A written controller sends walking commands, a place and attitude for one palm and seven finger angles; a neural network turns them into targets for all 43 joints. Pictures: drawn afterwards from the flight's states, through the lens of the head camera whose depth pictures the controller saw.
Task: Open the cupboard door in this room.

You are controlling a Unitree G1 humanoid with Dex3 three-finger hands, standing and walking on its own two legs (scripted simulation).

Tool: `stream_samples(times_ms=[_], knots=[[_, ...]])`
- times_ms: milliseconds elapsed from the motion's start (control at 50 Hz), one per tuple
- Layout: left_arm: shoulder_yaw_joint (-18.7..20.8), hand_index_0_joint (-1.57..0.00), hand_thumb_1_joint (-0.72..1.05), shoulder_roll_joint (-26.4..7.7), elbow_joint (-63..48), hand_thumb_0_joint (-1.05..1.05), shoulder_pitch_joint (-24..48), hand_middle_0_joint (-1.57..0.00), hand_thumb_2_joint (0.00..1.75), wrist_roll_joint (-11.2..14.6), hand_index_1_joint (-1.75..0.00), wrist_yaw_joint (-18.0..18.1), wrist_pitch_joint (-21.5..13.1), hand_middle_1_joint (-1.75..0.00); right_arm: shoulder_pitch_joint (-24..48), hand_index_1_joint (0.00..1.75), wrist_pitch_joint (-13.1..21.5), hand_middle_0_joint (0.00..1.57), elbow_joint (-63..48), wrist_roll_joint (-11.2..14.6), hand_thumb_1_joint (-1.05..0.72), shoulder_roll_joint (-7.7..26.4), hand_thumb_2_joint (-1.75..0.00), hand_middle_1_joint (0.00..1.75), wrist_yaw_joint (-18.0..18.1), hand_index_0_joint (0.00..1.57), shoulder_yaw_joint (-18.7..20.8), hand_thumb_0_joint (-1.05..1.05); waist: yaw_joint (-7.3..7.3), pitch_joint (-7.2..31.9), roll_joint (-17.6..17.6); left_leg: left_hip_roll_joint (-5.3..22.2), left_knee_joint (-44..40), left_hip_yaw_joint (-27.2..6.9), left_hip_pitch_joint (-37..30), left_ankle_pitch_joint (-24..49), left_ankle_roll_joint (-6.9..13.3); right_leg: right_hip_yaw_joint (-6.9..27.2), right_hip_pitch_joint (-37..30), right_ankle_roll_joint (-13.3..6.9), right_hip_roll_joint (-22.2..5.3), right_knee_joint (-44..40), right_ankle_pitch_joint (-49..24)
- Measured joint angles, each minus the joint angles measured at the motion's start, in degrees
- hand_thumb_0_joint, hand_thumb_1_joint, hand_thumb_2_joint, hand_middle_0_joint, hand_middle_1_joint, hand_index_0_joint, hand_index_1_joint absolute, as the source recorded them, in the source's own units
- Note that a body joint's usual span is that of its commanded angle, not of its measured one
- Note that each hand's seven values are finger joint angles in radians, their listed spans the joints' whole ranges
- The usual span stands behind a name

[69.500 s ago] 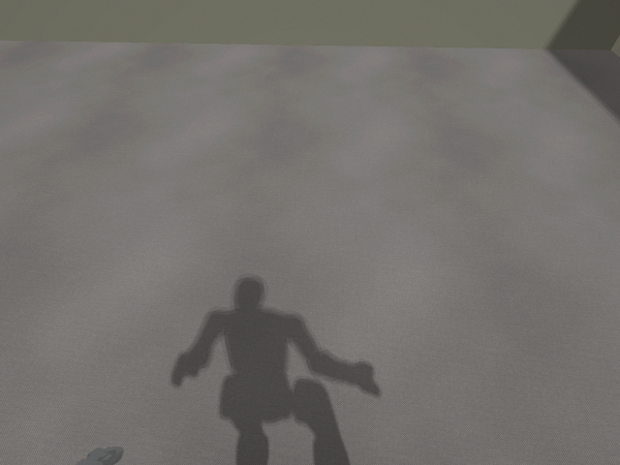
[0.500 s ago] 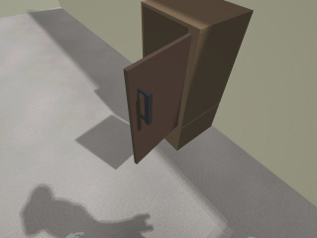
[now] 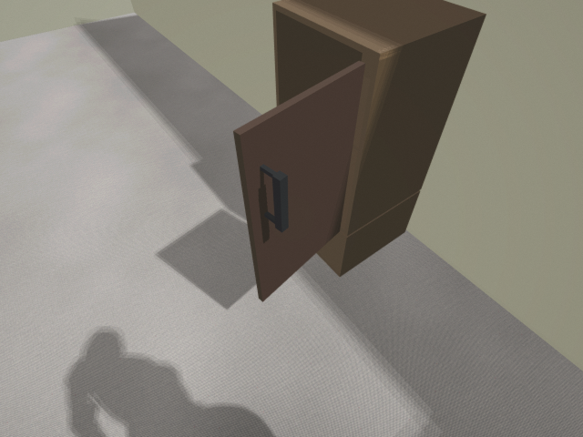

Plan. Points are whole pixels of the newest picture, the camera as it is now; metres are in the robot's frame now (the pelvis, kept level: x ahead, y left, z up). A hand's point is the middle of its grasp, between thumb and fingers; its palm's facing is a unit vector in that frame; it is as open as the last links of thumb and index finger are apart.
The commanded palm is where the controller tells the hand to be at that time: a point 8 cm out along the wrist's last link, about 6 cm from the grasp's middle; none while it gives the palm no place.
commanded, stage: let the arm hang, fingers relaxed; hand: left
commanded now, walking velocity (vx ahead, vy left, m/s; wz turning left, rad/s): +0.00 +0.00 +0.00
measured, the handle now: (274, 198) +0.57 +0.08 -0.05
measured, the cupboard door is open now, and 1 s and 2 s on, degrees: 100 100 100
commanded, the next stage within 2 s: look to check the result in 0.34 s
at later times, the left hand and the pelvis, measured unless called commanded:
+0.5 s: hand out of the picture +0.03 +0.16 -0.17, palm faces +0.04 -0.98 -0.20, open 7.3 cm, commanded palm none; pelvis +0.02 -0.01 +0.00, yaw +0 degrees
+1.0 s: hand out of the picture +0.03 +0.15 -0.17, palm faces +0.05 -0.98 -0.20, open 7.4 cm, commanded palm none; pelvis +0.04 -0.02 +0.00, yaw -1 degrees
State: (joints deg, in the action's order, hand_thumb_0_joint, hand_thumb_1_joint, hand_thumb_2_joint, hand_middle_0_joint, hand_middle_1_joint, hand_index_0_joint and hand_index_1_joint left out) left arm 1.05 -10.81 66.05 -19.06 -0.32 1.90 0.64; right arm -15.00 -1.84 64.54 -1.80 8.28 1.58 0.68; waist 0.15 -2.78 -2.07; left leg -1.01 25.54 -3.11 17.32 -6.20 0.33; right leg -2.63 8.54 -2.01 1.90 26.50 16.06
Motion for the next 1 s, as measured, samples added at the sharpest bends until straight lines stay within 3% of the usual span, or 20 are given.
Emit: stream_samples(times_ms=[200,280,620,1000], knots=[[-0.51,-0.2,0.91,2.74,-2.34,0.0,5.06,-0.2,0.89,0.1,-0.3,0.24,-0.89,-0.3,0.05,0.3,0.96,0.2,0.51,0.07,-0.93,-0.07,-0.9,0.3,-0.08,0.2,-0.3,0.01,-0.83,0.65,1.07,0.16,-0.61,0.42,-1.42,-0.83,-0.42,0.48,-1.22,-0.32,0.08,-0.5,0.71],[-0.22,-0.21,0.93,2.38,-2.24,0.01,5.64,-0.2,0.89,0.22,-0.3,0.37,-0.93,-0.3,-0.06,0.3,1.22,0.2,0.74,0.13,-0.92,-0.41,-0.9,0.3,0.04,0.2,-0.41,0.01,-0.97,0.21,1.42,0.43,-0.74,0.36,-1.9,-1.17,-0.67,0.48,-1.93,-0.56,0.37,-1.21,0.72],[-0.23,-0.2,0.91,3.05,-0.79,0.0,3.08,-0.2,0.89,0.4,-0.3,0.29,-0.71,-0.3,1.16,0.3,1.25,0.2,1.02,0.35,-0.92,0.14,-0.9,0.3,0.47,0.2,-0.36,0.0,-0.21,-1.62,1.06,0.74,-1.12,0.11,-3.16,-2.12,-1.11,0.34,-3.87,-1.01,0.75,-2.98,0.94],[-0.37,-0.2,0.9,2.82,-0.88,0.0,3.11,-0.2,0.89,0.38,-0.3,0.32,-1.12,-0.3,2.36,0.3,1.45,0.2,0.85,0.36,-0.92,0.9,-0.9,0.3,0.6,0.2,-0.43,0.0,0.05,-0.87,1.42,1.24,-1.67,0.14,-4.52,-2.62,-1.68,0.48,-5.4,-1.56,1.24,-4.08,1.05]])
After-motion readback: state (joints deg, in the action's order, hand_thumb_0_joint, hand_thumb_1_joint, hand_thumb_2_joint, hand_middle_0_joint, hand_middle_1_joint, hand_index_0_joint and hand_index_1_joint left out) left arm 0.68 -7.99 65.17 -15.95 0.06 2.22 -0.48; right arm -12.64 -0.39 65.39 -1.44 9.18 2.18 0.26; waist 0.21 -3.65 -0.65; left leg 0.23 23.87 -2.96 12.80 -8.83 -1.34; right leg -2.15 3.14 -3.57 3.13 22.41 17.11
